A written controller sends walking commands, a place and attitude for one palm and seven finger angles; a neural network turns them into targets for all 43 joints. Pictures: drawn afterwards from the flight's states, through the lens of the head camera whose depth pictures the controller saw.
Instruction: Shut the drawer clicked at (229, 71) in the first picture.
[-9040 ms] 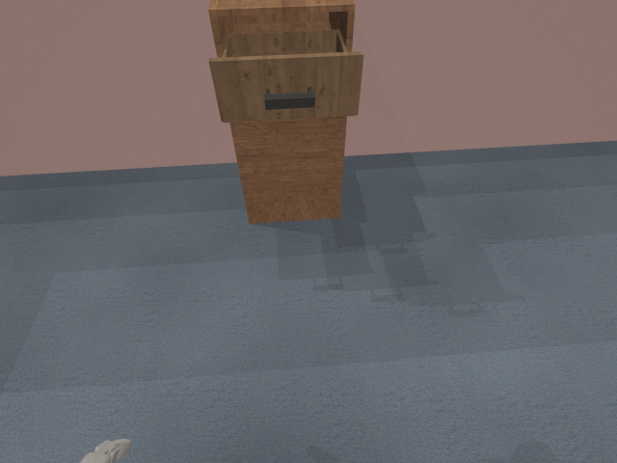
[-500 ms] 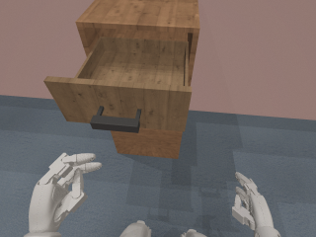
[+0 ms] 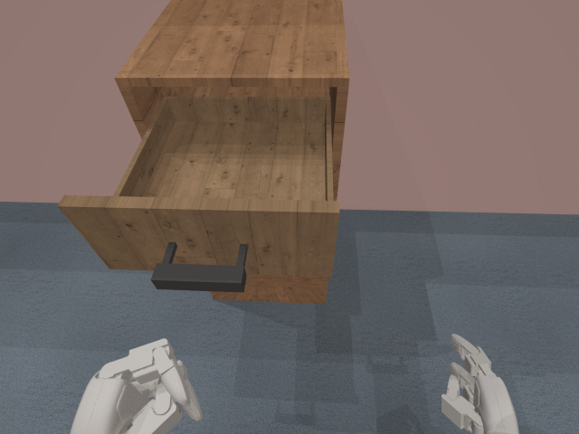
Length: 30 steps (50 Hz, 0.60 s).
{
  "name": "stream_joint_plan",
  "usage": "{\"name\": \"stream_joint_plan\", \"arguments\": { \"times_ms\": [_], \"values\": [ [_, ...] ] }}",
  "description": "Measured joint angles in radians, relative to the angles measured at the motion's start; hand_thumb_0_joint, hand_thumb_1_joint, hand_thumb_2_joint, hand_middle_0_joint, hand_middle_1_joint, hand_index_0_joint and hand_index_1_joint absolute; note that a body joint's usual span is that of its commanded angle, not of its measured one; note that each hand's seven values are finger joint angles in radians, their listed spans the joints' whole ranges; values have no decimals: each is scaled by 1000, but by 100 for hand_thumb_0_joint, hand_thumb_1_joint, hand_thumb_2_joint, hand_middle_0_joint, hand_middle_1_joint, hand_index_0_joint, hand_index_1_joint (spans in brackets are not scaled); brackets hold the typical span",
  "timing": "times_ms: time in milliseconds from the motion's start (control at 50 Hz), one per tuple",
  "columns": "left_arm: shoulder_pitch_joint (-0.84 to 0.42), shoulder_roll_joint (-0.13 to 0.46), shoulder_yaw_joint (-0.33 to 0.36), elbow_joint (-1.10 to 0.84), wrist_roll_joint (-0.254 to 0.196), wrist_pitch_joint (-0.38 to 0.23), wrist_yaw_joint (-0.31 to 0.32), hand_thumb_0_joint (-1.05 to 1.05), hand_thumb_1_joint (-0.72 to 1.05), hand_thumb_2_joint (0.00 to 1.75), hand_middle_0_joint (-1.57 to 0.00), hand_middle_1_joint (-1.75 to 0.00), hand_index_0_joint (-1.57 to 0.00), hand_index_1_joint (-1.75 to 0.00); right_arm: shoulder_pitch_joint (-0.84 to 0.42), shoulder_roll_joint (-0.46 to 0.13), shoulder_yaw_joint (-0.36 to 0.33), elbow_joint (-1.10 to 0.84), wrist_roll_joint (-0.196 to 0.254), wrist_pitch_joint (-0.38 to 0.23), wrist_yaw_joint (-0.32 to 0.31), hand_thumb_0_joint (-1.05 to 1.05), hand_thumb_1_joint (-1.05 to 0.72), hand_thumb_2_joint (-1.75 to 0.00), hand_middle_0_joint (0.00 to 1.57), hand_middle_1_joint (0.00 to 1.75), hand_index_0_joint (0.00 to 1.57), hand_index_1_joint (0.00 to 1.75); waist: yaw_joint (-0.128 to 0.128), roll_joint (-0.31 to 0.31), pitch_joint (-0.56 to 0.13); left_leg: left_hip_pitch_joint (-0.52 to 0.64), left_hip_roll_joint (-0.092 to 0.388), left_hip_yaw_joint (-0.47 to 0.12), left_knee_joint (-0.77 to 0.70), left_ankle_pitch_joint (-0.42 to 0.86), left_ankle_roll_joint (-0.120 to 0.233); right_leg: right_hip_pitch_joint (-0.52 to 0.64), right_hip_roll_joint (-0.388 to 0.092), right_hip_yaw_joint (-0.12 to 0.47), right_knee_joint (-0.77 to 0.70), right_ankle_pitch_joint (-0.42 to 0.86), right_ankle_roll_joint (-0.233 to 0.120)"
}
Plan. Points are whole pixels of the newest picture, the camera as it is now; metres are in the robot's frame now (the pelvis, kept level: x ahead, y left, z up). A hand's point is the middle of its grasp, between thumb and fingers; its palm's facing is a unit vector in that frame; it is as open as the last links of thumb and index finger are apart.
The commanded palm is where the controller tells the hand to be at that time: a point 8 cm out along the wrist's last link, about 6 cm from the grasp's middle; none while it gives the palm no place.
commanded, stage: raise the hand and make a fist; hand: left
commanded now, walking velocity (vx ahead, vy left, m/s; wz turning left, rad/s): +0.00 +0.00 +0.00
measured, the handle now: (203, 263) +0.33 +0.15 +0.06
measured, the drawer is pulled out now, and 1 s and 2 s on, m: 0.29 0.29 0.29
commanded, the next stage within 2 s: bring the fist close to the handle in 0.80 s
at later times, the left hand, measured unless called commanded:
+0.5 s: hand (138, 378) +0.15 +0.14 +0.16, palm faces +0.03 -1.00 -0.02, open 3.2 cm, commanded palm +0.11 +0.18 +0.16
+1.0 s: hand (182, 378) +0.16 +0.11 +0.15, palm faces -0.01 -1.00 -0.02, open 3.2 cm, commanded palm +0.13 +0.17 +0.15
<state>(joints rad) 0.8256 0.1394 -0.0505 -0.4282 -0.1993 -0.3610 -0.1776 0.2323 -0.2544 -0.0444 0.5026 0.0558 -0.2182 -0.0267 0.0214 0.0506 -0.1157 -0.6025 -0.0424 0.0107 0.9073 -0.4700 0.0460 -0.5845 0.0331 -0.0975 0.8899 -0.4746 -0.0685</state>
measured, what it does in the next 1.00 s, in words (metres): stands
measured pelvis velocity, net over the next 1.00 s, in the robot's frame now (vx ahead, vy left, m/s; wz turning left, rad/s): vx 0.00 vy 0.00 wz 0.00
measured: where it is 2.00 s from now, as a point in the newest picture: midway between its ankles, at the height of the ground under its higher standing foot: outside the picture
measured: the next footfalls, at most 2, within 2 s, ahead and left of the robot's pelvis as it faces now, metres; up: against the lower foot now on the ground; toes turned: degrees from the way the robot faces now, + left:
none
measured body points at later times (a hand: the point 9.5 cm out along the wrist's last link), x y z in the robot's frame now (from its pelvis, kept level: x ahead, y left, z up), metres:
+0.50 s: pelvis -0.01 +0.02 +0.01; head -0.03 +0.00 +0.46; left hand +0.15 +0.20 +0.16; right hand +0.17 -0.19 -0.04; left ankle -0.01 +0.09 -0.69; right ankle -0.02 -0.07 -0.69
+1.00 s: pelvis +0.00 +0.00 +0.01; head -0.01 -0.02 +0.46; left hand +0.15 +0.16 +0.15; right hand +0.19 -0.21 -0.04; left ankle -0.01 +0.09 -0.69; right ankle -0.02 -0.07 -0.69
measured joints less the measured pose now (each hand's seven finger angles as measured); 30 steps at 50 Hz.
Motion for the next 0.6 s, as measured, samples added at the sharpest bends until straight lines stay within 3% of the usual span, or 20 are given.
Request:
{"name": "stream_joint_plan", "arguments": {
  "times_ms": [160,260,320,380,500,600],
  "values": [
    [-28,1,10,-101,8,47,107,1,90,90,-129,-148,-129,-147,-15,46,49,-61,-3,28,9,1,-91,-90,20,29,20,30,15,6,-21,39,-5,3,-4,2,14,43,-4,3,-12,7,12],
    [-81,-14,-53,-132,37,138,102,1,90,90,-135,-155,-135,-155,1,45,88,-75,-1,34,16,1,-90,-90,20,30,20,30,14,16,-16,69,-8,-2,-12,9,22,81,-7,-1,-32,19,20],
    [-98,15,-79,-152,64,207,108,1,90,90,-138,-157,-137,-157,17,45,100,-81,0,44,15,1,-90,-90,20,30,21,30,11,19,-11,95,-10,4,-30,17,26,105,-9,5,-48,28,24],
    [-104,42,-66,-176,64,253,129,1,90,90,-139,-158,-139,-158,34,45,105,-79,3,50,17,1,-90,-90,20,30,21,30,7,21,-9,121,-10,13,-50,25,28,125,-8,15,-63,37,26],
    [-121,18,-22,-213,30,276,164,1,90,90,-140,-160,-140,-159,56,30,106,-47,8,33,23,1,-90,-90,20,30,20,30,0,21,-1,152,-9,17,-78,37,29,155,-6,21,-91,51,29],
    [-106,-9,-61,-215,52,311,152,1,90,90,-140,-160,-140,-160,65,15,92,-38,7,29,27,1,-90,-90,20,30,20,30,-4,15,10,165,-11,15,-95,46,29,167,-8,20,-106,57,29]
  ]
}}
